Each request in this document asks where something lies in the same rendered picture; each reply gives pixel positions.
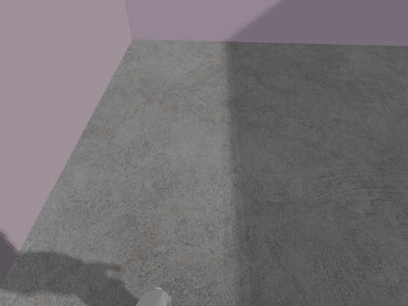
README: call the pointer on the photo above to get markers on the robot left thigh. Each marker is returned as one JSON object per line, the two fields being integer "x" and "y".
{"x": 155, "y": 298}

